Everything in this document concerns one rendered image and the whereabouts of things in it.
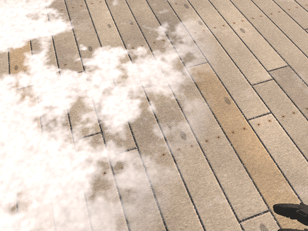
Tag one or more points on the robot right hand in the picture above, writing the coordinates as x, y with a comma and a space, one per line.
292, 211

